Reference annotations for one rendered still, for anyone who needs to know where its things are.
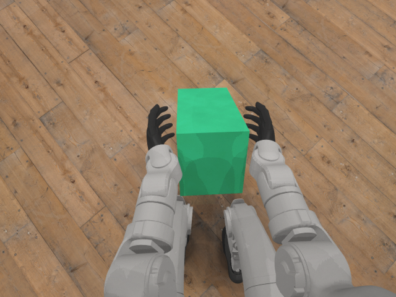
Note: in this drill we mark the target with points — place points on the left robot forearm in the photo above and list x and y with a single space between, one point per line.
151 227

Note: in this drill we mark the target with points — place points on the robot left upper arm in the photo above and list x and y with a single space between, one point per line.
141 275

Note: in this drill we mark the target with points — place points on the robot left hand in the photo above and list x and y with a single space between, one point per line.
153 130

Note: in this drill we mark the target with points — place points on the carton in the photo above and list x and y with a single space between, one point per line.
212 142

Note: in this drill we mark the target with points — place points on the left robot thigh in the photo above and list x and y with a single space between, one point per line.
182 227

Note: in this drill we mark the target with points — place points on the robot right shin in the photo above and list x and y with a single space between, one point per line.
235 263

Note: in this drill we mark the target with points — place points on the robot right upper arm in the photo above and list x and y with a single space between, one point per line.
317 269

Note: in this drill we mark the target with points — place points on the right robot forearm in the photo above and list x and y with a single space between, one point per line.
290 219

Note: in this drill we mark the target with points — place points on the robot right hand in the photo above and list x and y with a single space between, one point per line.
265 129

